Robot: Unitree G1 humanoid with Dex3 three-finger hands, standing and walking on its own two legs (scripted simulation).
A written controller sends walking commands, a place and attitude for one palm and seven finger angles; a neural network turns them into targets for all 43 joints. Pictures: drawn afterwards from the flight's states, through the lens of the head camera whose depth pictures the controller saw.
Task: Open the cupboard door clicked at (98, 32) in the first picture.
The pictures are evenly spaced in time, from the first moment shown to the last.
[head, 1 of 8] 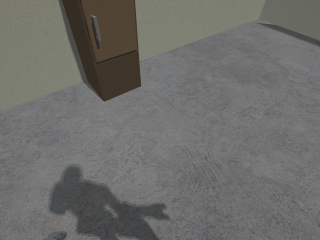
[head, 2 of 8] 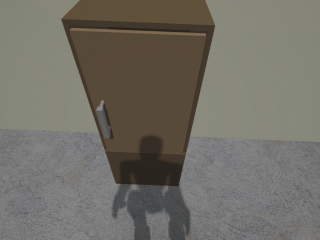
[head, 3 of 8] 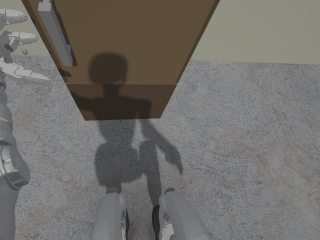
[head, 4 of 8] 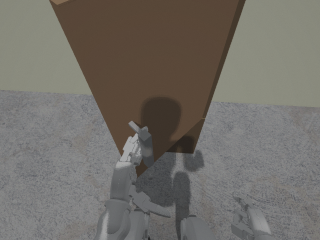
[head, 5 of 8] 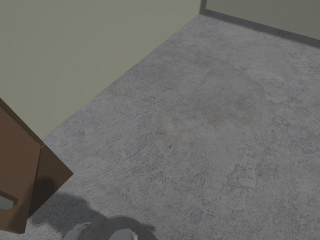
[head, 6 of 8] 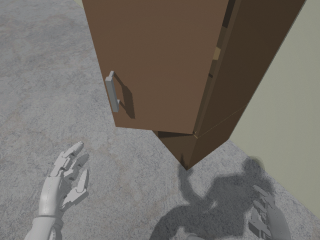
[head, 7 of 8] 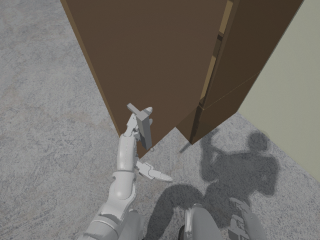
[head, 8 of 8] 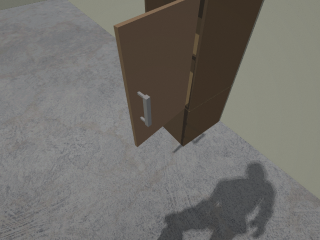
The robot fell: no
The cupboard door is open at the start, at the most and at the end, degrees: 0 99 98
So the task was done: yes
